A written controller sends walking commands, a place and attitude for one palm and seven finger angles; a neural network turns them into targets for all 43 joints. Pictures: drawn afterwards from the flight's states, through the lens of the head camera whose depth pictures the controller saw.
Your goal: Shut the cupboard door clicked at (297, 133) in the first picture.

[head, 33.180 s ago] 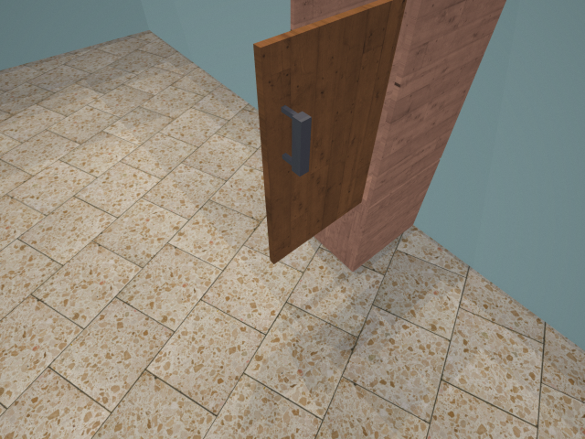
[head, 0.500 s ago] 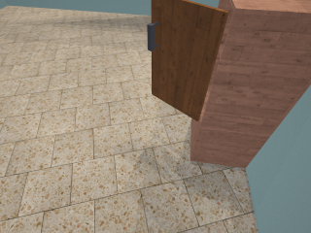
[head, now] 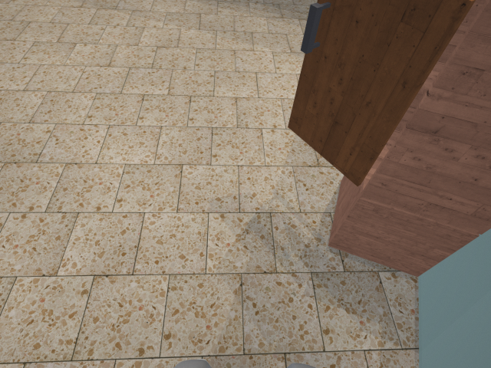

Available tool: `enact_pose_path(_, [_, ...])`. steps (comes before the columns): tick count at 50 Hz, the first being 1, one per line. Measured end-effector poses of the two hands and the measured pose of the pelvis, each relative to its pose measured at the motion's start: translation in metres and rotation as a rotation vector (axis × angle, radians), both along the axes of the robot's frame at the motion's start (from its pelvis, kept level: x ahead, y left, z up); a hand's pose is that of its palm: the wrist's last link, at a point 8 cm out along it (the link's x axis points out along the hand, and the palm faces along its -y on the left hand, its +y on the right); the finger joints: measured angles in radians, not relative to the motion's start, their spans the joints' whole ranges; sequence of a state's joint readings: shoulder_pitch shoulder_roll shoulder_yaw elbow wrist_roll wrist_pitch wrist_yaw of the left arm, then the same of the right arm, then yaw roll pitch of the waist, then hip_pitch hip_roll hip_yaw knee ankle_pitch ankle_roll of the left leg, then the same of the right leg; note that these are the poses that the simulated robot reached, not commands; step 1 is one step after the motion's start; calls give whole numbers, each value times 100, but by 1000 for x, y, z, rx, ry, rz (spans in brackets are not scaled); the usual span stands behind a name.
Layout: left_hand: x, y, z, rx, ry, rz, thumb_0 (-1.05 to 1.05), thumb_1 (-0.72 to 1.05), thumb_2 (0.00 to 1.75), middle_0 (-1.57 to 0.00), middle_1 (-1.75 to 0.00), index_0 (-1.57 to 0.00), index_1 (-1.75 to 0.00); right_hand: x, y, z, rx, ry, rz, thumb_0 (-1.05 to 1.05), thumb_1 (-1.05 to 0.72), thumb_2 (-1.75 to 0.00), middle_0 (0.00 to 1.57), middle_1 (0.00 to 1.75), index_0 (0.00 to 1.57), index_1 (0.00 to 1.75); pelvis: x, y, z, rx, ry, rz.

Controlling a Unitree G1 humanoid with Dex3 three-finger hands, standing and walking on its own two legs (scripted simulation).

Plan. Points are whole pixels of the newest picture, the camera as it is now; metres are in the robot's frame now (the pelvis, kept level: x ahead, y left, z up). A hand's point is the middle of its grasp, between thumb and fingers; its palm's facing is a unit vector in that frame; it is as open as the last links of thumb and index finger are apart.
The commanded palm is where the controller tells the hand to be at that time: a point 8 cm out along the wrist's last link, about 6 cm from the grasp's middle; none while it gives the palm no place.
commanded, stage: walk to a spot facing it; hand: left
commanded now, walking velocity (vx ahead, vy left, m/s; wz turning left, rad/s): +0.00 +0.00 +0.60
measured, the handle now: (316, 27) +0.95 -0.16 +0.08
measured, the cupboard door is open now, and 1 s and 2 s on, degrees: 57 57 57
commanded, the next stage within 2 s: turn to face it in 1.74 s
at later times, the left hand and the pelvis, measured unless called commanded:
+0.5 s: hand out of the picture +0.00 +0.18 -0.15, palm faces +0.29 -0.91 -0.29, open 7.4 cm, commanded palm none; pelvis -0.01 -0.05 +0.01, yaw +19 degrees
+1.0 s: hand out of the picture +0.05 +0.25 -0.14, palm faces +0.54 -0.81 -0.23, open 7.4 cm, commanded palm none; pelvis +0.07 +0.02 +0.02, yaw +34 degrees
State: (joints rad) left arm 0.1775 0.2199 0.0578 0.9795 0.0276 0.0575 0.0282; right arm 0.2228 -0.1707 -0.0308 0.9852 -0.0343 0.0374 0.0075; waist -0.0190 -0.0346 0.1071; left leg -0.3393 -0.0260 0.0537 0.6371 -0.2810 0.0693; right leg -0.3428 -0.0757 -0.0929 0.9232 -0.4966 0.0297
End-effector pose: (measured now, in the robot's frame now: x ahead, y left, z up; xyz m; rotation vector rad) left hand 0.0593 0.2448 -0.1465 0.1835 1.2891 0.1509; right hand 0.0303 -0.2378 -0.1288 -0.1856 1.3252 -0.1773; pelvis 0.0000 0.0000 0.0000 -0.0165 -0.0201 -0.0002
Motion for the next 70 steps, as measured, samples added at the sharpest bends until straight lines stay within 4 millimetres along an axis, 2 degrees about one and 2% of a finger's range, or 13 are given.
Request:
enact_pose_path(7, [-12, 7, 21, 11, -24, 63, 0, 91, 90, -20, -30, -20, -30, 7, 2, 13, -2, 17, 66, 0, -90, -89, 20, 30, 21, 30, -6, -2, 16, -22, 42, 70])
enact_pose_path(15, [-21, -4, 34, 57, -94, 142, 0, 91, 90, -20, -30, -20, -30, 29, -32, 11, -15, 22, 148, 0, -90, -89, 20, 30, 21, 30, -12, -27, 15, -30, 60, 184])
enact_pose_path(19, [-44, -14, 34, 99, -107, 196, 0, 91, 90, -20, -30, -20, -30, 53, -51, 0, -13, 2, 198, 0, -90, -89, 20, 30, 20, 30, -13, -43, 7, 4, 62, 238])
enact_pose_path(23, [-71, -24, 36, 96, -60, 255, 0, 91, 90, -20, -30, -20, -30, 80, -54, 4, -12, -31, 254, 0, -91, -90, 20, 29, 20, 30, -11, -45, 10, 11, 42, 296])
enact_pose_path(28, [-97, -30, 28, 62, -42, 330, 0, 91, 90, -20, -30, -20, -30, 114, -34, 11, -8, -56, 358, 0, -91, -90, 19, 29, 20, 29, -7, -42, 10, 32, 31, 378])
enact_pose_path(37, [-157, -9, -1, 0, 49, 500, 0, 91, 90, -20, -30, -20, -30, 175, 45, 16, -8, -183, 574, 0, -91, -90, 19, 29, 20, 30, 3, -7, -4, 17, 27, 482])
enact_pose_path(43, [-125, 16, 22, 18, -30, 538, 1, 91, 90, -20, -30, -20, -30, 170, 62, 25, 2, -117, 603, 0, -91, -89, 20, 30, 20, 30, 26, 6, 14, -2, 23, 541])
enact_pose_path(48, [-71, 34, 38, 47, -133, 545, 1, 91, 90, -20, -30, -20, -30, 170, 60, 18, 17, -9, 601, 0, -90, -89, 20, 30, 21, 30, 56, 14, 18, 3, 26, 588])
enact_pose_path(52, [-22, 44, 44, 76, -189, 540, 1, 91, 90, -20, -30, -20, -30, 187, 55, 4, 27, 61, 589, 0, -90, -89, 20, 30, 21, 30, 92, 17, 13, 15, 31, 616])
enact_pose_path(56, [10, 46, 40, 127, -246, 570, 0, 91, 90, -20, -30, -20, -30, 225, 55, -17, 22, 108, 615, 0, -90, -89, 20, 30, 21, 30, 129, 20, -2, 21, 33, 676])
enact_pose_path(60, [8, 30, 41, 105, -189, 666, 0, 91, 90, -20, -30, -20, -30, 283, 79, -8, 17, 80, 684, 0, -91, -89, 20, 30, 20, 30, 156, 32, 8, 16, 32, 738])
enact_pose_path(65, [-8, 3, 36, 36, -77, 803, 0, 92, 90, -20, -30, -20, -30, 357, 138, 10, 38, -6, 787, 0, -91, -90, 19, 29, 20, 29, 188, 54, 19, 7, 46, 824])
enact_pose_path(70, [-32, -19, 26, -41, 37, 935, 0, 92, 90, -20, -30, -20, -30, 420, 223, 18, 67, -76, 940, 0, -91, -90, 19, 29, 20, 29, 211, 85, 18, -6, 43, 902])
